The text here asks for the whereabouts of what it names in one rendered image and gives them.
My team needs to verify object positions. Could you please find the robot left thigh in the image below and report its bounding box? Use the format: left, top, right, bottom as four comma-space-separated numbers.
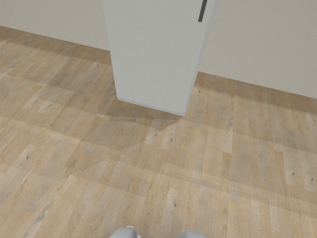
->
109, 227, 142, 238

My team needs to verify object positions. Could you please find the fridge door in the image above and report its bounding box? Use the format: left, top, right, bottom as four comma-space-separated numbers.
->
102, 0, 215, 113

